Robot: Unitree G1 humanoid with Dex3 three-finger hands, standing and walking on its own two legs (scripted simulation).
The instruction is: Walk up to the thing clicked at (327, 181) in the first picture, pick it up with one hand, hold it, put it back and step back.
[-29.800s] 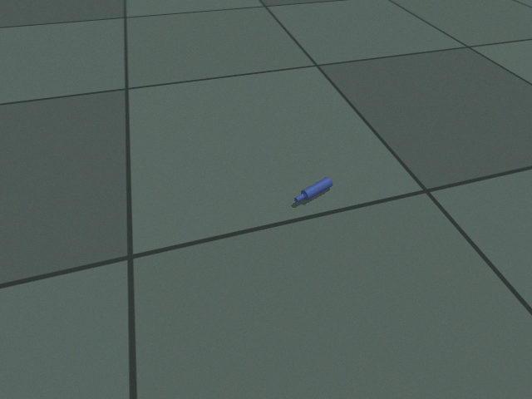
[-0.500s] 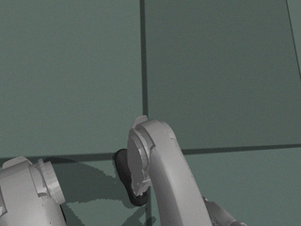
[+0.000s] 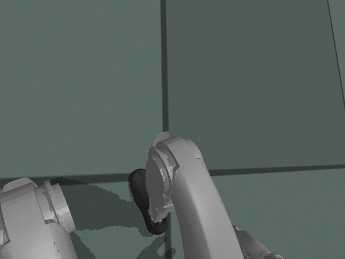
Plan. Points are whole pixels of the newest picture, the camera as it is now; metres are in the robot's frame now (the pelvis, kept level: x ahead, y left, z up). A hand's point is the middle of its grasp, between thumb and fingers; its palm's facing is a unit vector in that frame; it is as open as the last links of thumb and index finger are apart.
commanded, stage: open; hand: left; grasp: from above
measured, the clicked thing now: out of the picture +0.47 +0.37 -0.28
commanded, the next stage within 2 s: withdraw in 0.14 s
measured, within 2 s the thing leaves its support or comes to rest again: neither
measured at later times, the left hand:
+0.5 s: hand out of the picture +0.47 +0.36 -0.20, palm faces -0.33 -0.12 -0.94, open 13.9 cm
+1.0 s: hand out of the picture +0.44 +0.36 -0.07, palm faces -0.49 -0.12 -0.86, open 13.7 cm
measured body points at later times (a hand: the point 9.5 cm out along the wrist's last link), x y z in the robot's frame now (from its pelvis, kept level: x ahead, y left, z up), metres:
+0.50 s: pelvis +0.00 +0.00 +0.00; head +0.27 +0.14 +0.34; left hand +0.48 +0.37 -0.15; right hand +0.06 -0.26 -0.05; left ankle +0.06 +0.12 -0.27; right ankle +0.13 -0.13 -0.27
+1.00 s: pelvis -0.01 -0.01 +0.06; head +0.22 +0.09 +0.43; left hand +0.47 +0.36 -0.02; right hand +0.09 -0.28 -0.03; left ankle +0.06 +0.12 -0.27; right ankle +0.13 -0.13 -0.27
